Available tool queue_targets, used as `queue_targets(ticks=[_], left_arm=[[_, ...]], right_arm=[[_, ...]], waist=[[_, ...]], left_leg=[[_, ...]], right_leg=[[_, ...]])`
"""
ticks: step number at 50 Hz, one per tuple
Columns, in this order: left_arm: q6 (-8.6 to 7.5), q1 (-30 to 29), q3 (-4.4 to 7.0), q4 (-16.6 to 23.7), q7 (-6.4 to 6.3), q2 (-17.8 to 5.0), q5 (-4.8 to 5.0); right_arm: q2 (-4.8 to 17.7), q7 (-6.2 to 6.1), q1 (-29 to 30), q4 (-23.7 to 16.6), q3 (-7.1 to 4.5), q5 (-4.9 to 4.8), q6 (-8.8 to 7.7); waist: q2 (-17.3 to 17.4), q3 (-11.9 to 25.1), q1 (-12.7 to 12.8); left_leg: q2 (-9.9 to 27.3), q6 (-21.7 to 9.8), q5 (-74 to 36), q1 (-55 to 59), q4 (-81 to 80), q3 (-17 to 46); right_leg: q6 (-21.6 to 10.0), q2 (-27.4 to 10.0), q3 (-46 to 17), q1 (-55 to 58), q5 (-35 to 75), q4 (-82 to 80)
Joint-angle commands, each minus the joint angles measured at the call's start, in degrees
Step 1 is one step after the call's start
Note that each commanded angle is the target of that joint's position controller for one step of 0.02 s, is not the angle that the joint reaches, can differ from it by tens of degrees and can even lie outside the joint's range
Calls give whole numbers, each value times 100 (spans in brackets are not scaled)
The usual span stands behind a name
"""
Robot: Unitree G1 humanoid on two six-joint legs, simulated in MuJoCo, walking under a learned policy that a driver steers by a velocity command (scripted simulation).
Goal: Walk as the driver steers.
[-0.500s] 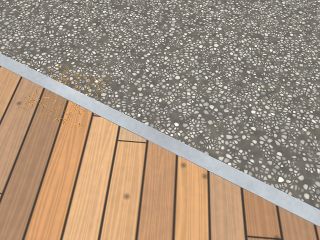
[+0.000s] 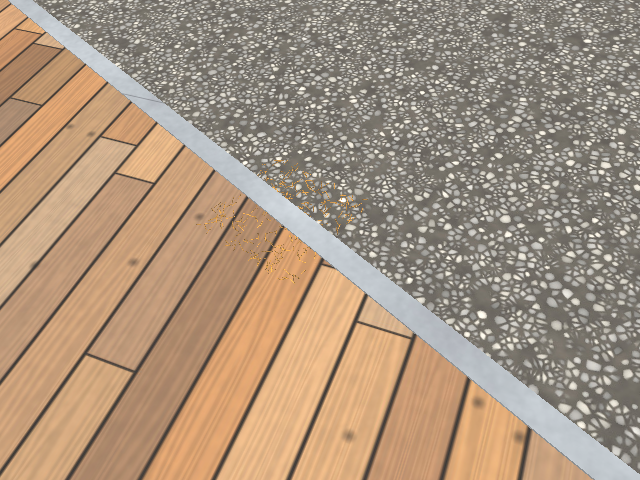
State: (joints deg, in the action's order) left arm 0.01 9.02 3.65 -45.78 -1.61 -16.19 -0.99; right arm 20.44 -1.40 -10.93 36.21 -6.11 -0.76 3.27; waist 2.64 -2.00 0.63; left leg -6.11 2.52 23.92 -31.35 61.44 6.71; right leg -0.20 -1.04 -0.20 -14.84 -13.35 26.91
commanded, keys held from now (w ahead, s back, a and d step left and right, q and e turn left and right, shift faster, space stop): q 0.62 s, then no key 0.38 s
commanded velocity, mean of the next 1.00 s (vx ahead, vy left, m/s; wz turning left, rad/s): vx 0.00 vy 0.00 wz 0.48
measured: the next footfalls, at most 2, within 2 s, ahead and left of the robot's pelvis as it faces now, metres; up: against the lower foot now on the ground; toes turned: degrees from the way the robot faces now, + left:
left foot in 0.28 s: +0.02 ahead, +0.15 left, +0.00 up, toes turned +12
right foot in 0.74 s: +0.11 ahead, -0.06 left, +0.00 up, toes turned +29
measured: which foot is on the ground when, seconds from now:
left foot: up 0.00-0.26, down 0.28-0.74, up 0.76-1.00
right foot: down 0.00-0.28, up 0.30-0.72, down 0.74-1.00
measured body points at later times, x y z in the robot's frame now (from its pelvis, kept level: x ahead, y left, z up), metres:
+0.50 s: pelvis -0.01 +0.05 +0.00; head +0.03 +0.09 +0.45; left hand +0.05 +0.38 -0.11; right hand +0.23 -0.18 -0.07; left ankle -0.02 +0.14 -0.74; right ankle +0.04 -0.10 -0.67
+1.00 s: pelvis +0.01 +0.03 +0.00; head +0.04 +0.03 +0.45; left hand +0.01 +0.33 -0.10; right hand +0.26 -0.15 -0.11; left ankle -0.08 +0.15 -0.72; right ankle +0.07 -0.08 -0.74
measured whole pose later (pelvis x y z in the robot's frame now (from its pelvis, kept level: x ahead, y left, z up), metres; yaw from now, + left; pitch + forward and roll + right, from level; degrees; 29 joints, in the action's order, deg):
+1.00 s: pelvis +0.01 +0.03 +0.00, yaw +28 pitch +0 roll +0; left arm 0.4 9.2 2.3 -42.0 -0.4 -14.3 0.0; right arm 17.2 -1.4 -10.6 39.3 -3.8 -0.7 2.9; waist 1.1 -3.0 0.9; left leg -0.1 5.3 22.1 -15.5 37.4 5.1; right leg -0.3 -0.3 -1.5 -14.0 -13.8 27.6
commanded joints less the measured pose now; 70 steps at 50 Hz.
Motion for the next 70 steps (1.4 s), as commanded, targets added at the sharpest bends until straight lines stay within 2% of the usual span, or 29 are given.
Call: queue_targets(ticks=[1,6,10,12,13,14,15,16,17,19,22,26,31,35,36,37,38,39,40,43,47,50,51,52,53,54,55,58,70], left_arm=[[-22,-393,141,487,-82,-767,33],[78,-81,282,471,-62,-1135,47],[74,-120,361,466,48,-1304,157],[59,-245,369,445,66,-1301,270],[37,-95,335,362,79,-1148,299],[12,185,268,284,110,-876,175],[-7,64,88,591,140,-428,-185],[-37,-485,187,758,80,-761,-42],[-16,-626,251,765,47,-937,111],[22,-491,297,628,-32,-957,78],[16,-226,293,604,-12,-854,57],[-2,-408,211,709,7,-666,73],[-76,-447,221,818,97,-724,122],[-167,-38,219,765,203,-660,119],[-188,36,227,767,204,-703,56],[-186,72,265,860,175,-1025,-58],[-155,-112,279,816,175,-1265,-177],[-190,-183,209,910,161,-951,-139],[-200,-244,181,913,134,-893,-67],[-187,-407,103,867,87,-718,89],[-57,-284,90,774,92,-686,70],[23,-112,82,685,101,-773,154],[-10,89,49,612,114,-702,175],[-92,243,3,578,148,-629,98],[-193,408,-38,622,207,-512,-22],[-223,183,-80,581,206,-424,-65],[-215,-72,-65,572,203,-530,-57],[-116,-63,-60,509,133,-521,8],[-63,214,-35,-31,-6,-538,53]], right_arm=[[346,13,-49,-360,-114,-60,9],[145,110,432,-682,34,-35,-12],[282,191,291,-695,-10,-46,42],[273,232,0,-603,-48,-46,67],[361,206,-221,-510,-104,-35,69],[733,139,-494,-466,-232,-44,56],[1397,42,-520,-627,-329,3,24],[1186,133,-677,-661,-261,213,-131],[1020,160,-446,-599,-199,212,-247],[703,87,109,-587,-104,27,-286],[643,-1,294,-633,-36,60,-238],[735,-49,196,-580,-69,38,-211],[826,15,271,-585,-102,33,-149],[637,22,486,-573,-8,-27,-99],[508,6,371,-524,38,-32,-102],[228,-1,90,-495,128,74,-124],[271,-20,-33,-550,98,46,-161],[674,-55,29,-486,-15,126,-190],[860,-53,61,-413,-110,59,-186],[417,-74,-27,-173,-34,35,-79],[-99,-10,237,-185,190,35,-113],[9,22,-56,44,155,0,-143],[100,27,-91,90,149,49,-150],[366,-8,-98,40,120,105,-150],[771,-45,-6,61,35,145,-132],[361,9,78,112,114,166,-142],[123,50,134,106,185,196,-169],[132,46,80,242,218,187,-281],[-14,14,-81,685,303,137,-380]], waist=[[-1083,230,-57],[-1323,474,274],[-1388,524,209],[-1293,542,-35],[-1079,608,-128],[-155,787,-148],[1708,817,23],[1144,1250,-505],[694,923,-387],[412,602,-134],[479,726,41],[525,674,-88],[646,582,-164],[633,761,46],[478,763,79],[-411,908,-92],[-1649,531,-361],[-1526,520,-149],[-1257,420,-132],[-957,313,-166],[-1340,509,34],[-1289,571,-54],[-1145,550,-50],[-766,661,33],[160,733,338],[379,781,189],[208,558,68],[233,194,56],[-146,134,30]], left_leg=[[365,241,-236,-592,484,-244],[760,305,-123,-22,-1055,-610],[700,86,-270,788,-2105,-962],[608,-183,-958,1399,-3150,-1102],[508,-385,-1517,2025,-3735,-1045],[1000,-681,-2972,3074,-4022,-189],[2524,-1591,-5429,3839,-3761,1910],[2904,-2436,-4927,3344,-3992,2313],[2541,-2213,-4303,3112,-4103,1786],[1977,-1627,-3431,2770,-4122,1227],[1709,-1592,-3505,2397,-4165,1037],[1608,-1584,-2783,2395,-4115,1290],[1555,-1595,-2326,2032,-4002,1918],[1374,-1309,-2669,2022,-3543,2028],[1182,-1050,-2232,1791,-3390,1913],[712,-679,-1050,1360,-2592,1360],[-83,-347,678,619,-1944,429],[157,-60,1309,572,-819,409],[183,34,1119,418,-164,412],[270,263,500,326,18,444],[558,354,293,1172,-1924,-299],[479,205,-1046,2019,-3802,-577],[535,66,-1662,2435,-4340,-447],[943,-122,-2448,2954,-4221,28],[1296,-450,-2969,2946,-3745,376],[1234,-654,-2050,2405,-3763,327],[1119,-614,-1559,2182,-3865,307],[1005,-444,-1508,1883,-3918,250],[865,-452,-1814,1939,-3851,152]], right_leg=[[-1058,-1252,-824,789,1684,-930],[-1202,-1536,-467,1291,2127,-844],[-1127,-1693,-228,1116,2344,-655],[-882,-1666,-28,952,2213,-268],[-589,-1519,204,630,1830,150],[-95,-1126,696,-261,748,1212],[475,-294,899,-2060,-2501,2988],[515,-36,-53,-2305,-2726,3961],[449,-163,-247,-2376,-2280,4251],[405,-278,-358,-2376,-1406,3934],[513,-49,-297,-1859,-753,3708],[567,86,-378,-1627,-612,2451],[466,284,-454,-991,-793,1481],[250,245,-285,-81,-2,42],[113,27,-410,400,733,-508],[-218,-952,-1333,930,1521,-769],[-1143,-1740,-2417,664,2185,-930],[-1684,-2103,-2771,421,2042,-1030],[-1640,-1908,-2480,429,1851,-986],[-1209,-1321,-1619,577,1755,-798],[-1096,-931,-1002,744,2118,-616],[-1017,-929,-1053,695,2132,-385],[-804,-874,-1045,509,1926,-391],[-462,-773,-942,159,1493,-306],[-136,-322,-458,-28,838,-188],[137,-147,-176,403,276,-200],[249,-111,-139,436,277,-125],[210,-133,-159,373,509,-73],[340,-177,-167,482,759,-138]])
Velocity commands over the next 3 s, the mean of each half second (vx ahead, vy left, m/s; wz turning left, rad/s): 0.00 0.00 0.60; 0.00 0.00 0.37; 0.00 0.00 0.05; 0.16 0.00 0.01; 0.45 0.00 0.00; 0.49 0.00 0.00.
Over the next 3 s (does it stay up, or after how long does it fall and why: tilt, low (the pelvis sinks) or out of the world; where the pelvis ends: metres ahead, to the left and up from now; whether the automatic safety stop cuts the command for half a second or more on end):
stays up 0.58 0.29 -0.01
